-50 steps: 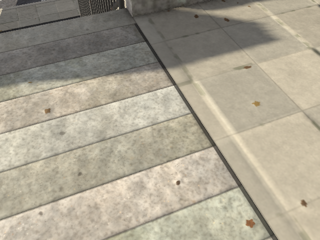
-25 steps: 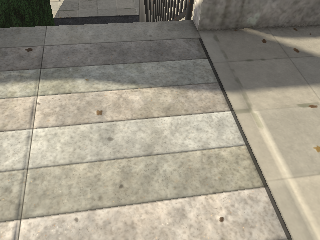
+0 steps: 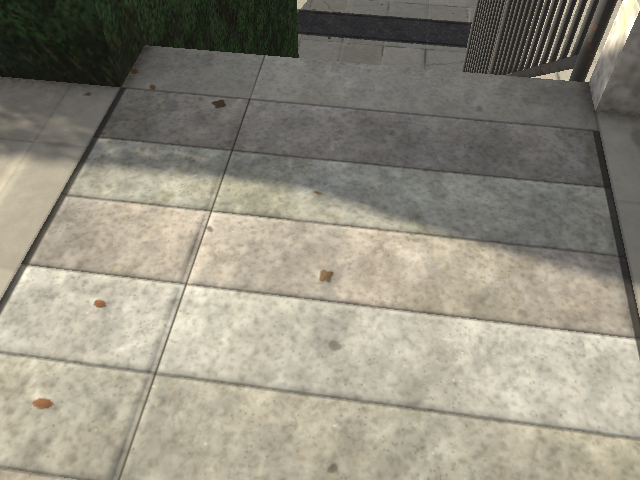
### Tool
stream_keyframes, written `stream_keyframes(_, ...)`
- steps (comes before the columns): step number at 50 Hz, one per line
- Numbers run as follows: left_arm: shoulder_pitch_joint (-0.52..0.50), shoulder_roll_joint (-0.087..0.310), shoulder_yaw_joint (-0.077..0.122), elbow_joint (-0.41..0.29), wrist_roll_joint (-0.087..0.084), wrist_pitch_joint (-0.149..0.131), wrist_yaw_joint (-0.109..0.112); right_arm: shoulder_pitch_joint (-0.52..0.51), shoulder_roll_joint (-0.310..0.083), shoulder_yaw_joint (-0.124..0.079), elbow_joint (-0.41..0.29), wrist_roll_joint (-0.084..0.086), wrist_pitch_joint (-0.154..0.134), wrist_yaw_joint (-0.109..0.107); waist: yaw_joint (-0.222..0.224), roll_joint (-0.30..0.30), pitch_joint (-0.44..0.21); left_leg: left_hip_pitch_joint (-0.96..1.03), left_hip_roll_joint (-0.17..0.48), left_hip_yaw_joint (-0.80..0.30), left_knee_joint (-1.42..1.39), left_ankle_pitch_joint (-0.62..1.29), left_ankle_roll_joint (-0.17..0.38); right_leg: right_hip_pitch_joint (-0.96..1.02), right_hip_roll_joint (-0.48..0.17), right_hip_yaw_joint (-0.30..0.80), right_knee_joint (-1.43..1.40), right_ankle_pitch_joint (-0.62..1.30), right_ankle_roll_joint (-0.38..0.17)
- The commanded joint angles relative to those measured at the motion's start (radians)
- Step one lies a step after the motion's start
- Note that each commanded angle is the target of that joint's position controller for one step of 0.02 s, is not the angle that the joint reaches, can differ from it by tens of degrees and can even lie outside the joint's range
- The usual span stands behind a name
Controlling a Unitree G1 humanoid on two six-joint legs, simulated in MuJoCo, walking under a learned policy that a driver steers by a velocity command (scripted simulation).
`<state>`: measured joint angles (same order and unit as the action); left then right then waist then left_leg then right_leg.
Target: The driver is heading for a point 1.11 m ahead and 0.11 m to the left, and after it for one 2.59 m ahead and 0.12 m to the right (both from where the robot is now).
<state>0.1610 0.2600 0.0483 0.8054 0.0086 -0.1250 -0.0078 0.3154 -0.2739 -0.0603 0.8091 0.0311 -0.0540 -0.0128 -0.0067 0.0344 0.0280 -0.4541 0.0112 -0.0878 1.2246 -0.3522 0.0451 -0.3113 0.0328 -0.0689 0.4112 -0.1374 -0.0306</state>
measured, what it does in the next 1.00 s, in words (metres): walks ahead: left foot, then right foot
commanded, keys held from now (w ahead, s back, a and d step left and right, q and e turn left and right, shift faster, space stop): w+q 0.50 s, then w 0.08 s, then w+e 0.42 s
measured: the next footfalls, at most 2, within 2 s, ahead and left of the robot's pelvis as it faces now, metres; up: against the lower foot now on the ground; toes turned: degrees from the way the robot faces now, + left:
left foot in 0.38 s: +0.34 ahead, +0.19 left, +0.00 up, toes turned +16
right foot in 0.94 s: +0.72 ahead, +0.11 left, +0.00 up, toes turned +14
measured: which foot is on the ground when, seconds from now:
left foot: up 0.00-0.36, down 0.38-0.96, up 0.98-1.00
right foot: down 0.00-0.36, up 0.38-0.92, down 0.94-1.00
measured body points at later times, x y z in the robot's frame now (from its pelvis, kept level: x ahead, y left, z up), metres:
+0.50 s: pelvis +0.26 +0.10 -0.01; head +0.30 +0.12 +0.44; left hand +0.30 +0.40 -0.13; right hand +0.48 -0.12 -0.10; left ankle +0.31 +0.18 -0.74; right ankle +0.21 -0.09 -0.64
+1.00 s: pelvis +0.57 +0.14 -0.02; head +0.61 +0.15 +0.43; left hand +0.69 +0.44 -0.11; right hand +0.69 -0.12 -0.14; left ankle +0.35 +0.20 -0.66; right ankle +0.68 +0.10 -0.74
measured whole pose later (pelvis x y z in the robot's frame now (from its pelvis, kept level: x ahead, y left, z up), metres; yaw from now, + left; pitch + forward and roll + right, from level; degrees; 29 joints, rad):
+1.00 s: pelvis +0.57 +0.14 -0.02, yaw +13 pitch +3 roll +0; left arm 0.12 0.28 0.05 0.70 -0.01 -0.09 -0.06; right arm 0.34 -0.29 -0.04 0.77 0.00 -0.07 -0.01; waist -0.02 0.00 0.02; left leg -0.18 -0.04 -0.03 1.04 -0.47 0.02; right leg -0.50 0.07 -0.04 0.60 -0.15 -0.10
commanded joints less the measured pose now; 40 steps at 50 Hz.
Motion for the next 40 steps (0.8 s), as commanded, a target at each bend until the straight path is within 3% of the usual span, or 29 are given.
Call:
stream_keyframes(1,0.03,0.087,0.025,-0.022,-0.001,-0.015,-0.004,0.024,-0.031,-0.013,-0.085,0.005,0.005,0.006,0.002,-0.107,-0.043,-0.186,0.12,-0.028,-0.006,0.059,-0.004,0.166,-0.287,0.253,-0.255,0.059,-0.173)
stream_keyframes(5,0.052,0.139,0.044,0.006,-0.006,-0.016,-0.002,-0.066,-0.028,-0.007,-0.148,-0.009,0.013,0.01,0.008,-0.076,-0.01,-0.281,0.14,-0.024,-0.146,0.177,-0.021,0.183,-0.305,0.13,-0.288,0.188,-0.193)
stream_keyframes(9,0.068,0.168,0.049,0.013,-0.009,0.0,0.004,-0.188,-0.023,0.001,-0.191,-0.007,-0.003,0.038,0.049,-0.075,0.008,-0.248,0.121,0.04,-0.385,0.375,-0.014,0.216,-0.272,-0.009,-0.268,0.227,-0.152)
stream_keyframes(11,0.098,0.184,0.051,0.02,-0.017,0.01,0.007,-0.255,-0.021,0.004,-0.221,-0.007,-0.003,0.052,0.076,-0.077,0.023,-0.232,0.107,0.08,-0.467,0.388,-0.007,0.251,-0.281,-0.039,-0.256,0.206,-0.137)
stream_keyframes(14,0.128,0.214,0.06,0.034,-0.033,0.031,0.008,-0.311,-0.038,0.0,-0.266,-0.004,0.002,0.067,0.082,-0.089,0.045,-0.232,0.087,0.114,-0.542,0.295,0.023,0.341,-0.319,-0.064,-0.213,0.24,-0.112)
stream_keyframes(16,0.12,0.24,0.067,0.031,-0.038,0.045,0.013,-0.276,-0.069,-0.017,-0.277,-0.009,0.007,0.071,0.042,-0.117,0.011,-0.138,0.03,0.167,-0.569,0.187,0.061,0.378,-0.325,-0.1,-0.098,0.508,-0.09)
stream_keyframes(17,0.11,0.252,0.07,0.027,-0.039,0.054,0.017,-0.192,-0.1,-0.035,-0.262,-0.01,0.01,0.069,-0.012,-0.126,-0.043,-0.018,-0.018,0.199,-0.592,0.161,0.086,0.373,-0.312,-0.127,0.038,0.666,-0.075)
stream_keyframes(18,0.101,0.238,0.065,0.02,-0.038,0.062,0.022,-0.019,-0.15,-0.067,-0.215,-0.008,0.012,0.061,-0.103,-0.103,-0.128,0.215,-0.074,0.215,-0.649,0.21,0.122,0.298,-0.274,-0.158,0.259,0.723,-0.047)
stream_keyframes(19,0.119,0.185,0.043,-0.004,-0.01,0.058,0.025,0.157,-0.247,-0.105,-0.177,-0.006,0.022,0.038,-0.167,0.029,-0.225,0.536,0.049,-0.004,-0.668,0.221,0.186,0.032,-0.226,-0.164,0.596,0.42,0.002)
stream_keyframes(20,0.21,0.043,-0.003,-0.069,0.014,0.024,0.007,0.11,-0.356,-0.111,-0.195,-0.005,0.011,0.037,-0.025,0.28,-0.331,0.828,0.291,-0.6,-0.807,0.016,0.368,-0.402,-0.021,-0.03,0.927,-0.45,0.05)
stream_keyframes(21,0.086,0.145,0.014,-0.08,-0.026,-0.014,-0.006,0.144,-0.255,-0.085,-0.217,-0.01,-0.005,0.043,-0.115,0.148,-0.399,0.845,0.324,-0.736,-0.937,-0.051,0.362,-0.509,-0.035,0.159,1.016,-0.434,0.027)
stream_keyframes(22,0.012,0.179,0.024,-0.106,-0.055,-0.028,-0.011,0.109,-0.201,-0.067,-0.207,-0.019,-0.017,0.047,-0.107,0.098,-0.255,0.751,0.299,-0.587,-0.935,0.054,0.312,-0.574,-0.074,0.153,0.989,-0.329,0.003)
stream_keyframes(23,0.011,0.162,0.018,-0.102,-0.038,-0.032,-0.003,0.042,-0.172,-0.057,-0.217,-0.014,-0.02,0.047,-0.058,0.002,-0.189,0.599,0.258,-0.465,-0.925,0.167,0.279,-0.519,-0.118,0.154,0.902,-0.24,-0.003)
stream_keyframes(24,0.02,0.163,0.023,-0.091,-0.015,-0.027,0.005,-0.029,-0.144,-0.047,-0.232,-0.016,-0.019,0.046,-0.015,-0.024,-0.141,0.462,0.217,-0.366,-0.931,0.278,0.253,-0.44,-0.149,0.153,0.821,-0.191,0.006)
stream_keyframes(25,0.043,0.166,0.029,-0.091,-0.01,-0.014,0.003,-0.065,-0.127,-0.04,-0.247,-0.027,-0.02,0.043,0.019,0.0,-0.129,0.375,0.191,-0.32,-0.952,0.344,0.245,-0.369,-0.169,0.162,0.78,-0.162,0.012)
stream_keyframes(27,0.069,0.141,0.028,-0.082,-0.003,0.012,0.0,-0.08,-0.119,-0.035,-0.241,-0.027,-0.027,0.036,0.04,0.0,-0.117,0.297,0.168,-0.247,-0.983,0.453,0.251,-0.322,-0.168,0.135,0.718,-0.123,0.04)
stream_keyframes(30,0.002,0.102,0.016,-0.096,0.007,0.028,0.003,-0.028,-0.129,-0.034,-0.199,-0.025,-0.034,0.018,0.02,0.004,-0.074,0.272,0.144,-0.148,-1.014,0.542,0.24,-0.357,-0.158,0.112,0.569,0.018,0.075)
stream_keyframes(35,-0.141,0.074,-0.001,-0.119,-0.016,0.022,-0.016,0.036,-0.141,-0.028,-0.143,-0.027,-0.039,0.009,-0.056,0.038,-0.017,0.317,0.125,-0.046,-1.037,0.43,0.166,-0.336,-0.128,0.079,0.263,0.313,0.048)
stream_keyframes(40,-0.233,0.079,-0.004,-0.169,-0.029,0.015,-0.05,0.086,-0.154,-0.031,-0.084,-0.03,-0.035,0.009,-0.093,0.018,0.048,0.506,0.207,-0.036,-1.01,0.455,0.156,-0.449,-0.105,0.082,0.167,0.235,-0.009)
Keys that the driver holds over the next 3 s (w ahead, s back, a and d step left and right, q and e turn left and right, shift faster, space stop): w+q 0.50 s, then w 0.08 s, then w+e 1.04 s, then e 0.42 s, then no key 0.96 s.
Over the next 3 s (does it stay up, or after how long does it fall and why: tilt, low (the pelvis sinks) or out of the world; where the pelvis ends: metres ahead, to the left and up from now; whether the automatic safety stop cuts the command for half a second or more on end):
stays up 1.17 0.18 0.00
